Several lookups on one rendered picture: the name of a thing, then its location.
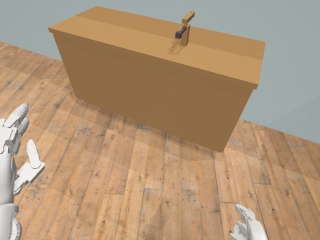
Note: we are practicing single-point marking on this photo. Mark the right robot hand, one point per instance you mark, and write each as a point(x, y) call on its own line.
point(254, 229)

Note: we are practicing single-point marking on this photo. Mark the robot left forearm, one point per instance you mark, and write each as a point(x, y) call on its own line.
point(10, 227)

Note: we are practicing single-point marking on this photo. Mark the counter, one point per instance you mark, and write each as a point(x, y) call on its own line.
point(195, 87)

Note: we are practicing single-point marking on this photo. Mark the tap lever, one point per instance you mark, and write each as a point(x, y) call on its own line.
point(178, 34)

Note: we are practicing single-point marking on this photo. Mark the left robot hand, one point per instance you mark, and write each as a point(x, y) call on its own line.
point(11, 131)

